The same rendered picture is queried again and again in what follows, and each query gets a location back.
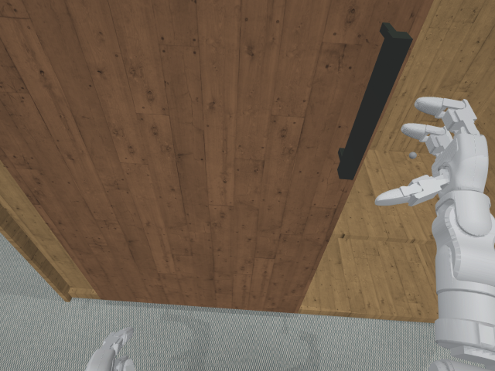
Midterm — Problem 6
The right robot hand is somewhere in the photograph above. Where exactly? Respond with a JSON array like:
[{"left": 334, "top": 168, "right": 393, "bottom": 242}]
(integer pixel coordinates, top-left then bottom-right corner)
[{"left": 375, "top": 97, "right": 489, "bottom": 206}]

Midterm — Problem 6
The handle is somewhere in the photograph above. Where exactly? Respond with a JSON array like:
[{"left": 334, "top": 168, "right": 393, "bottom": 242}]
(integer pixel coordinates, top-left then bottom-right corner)
[{"left": 337, "top": 22, "right": 413, "bottom": 180}]

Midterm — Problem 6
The left robot hand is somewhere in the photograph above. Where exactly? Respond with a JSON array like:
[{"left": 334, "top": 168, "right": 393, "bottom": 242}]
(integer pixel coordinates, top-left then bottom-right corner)
[{"left": 85, "top": 327, "right": 135, "bottom": 371}]

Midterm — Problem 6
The wardrobe door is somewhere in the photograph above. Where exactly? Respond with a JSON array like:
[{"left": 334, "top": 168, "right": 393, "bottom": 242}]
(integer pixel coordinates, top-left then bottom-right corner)
[
  {"left": 0, "top": 160, "right": 93, "bottom": 289},
  {"left": 0, "top": 0, "right": 434, "bottom": 314}
]

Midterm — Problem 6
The right robot forearm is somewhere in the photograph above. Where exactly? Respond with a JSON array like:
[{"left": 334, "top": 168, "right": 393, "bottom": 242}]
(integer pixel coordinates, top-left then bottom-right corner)
[{"left": 432, "top": 189, "right": 495, "bottom": 371}]

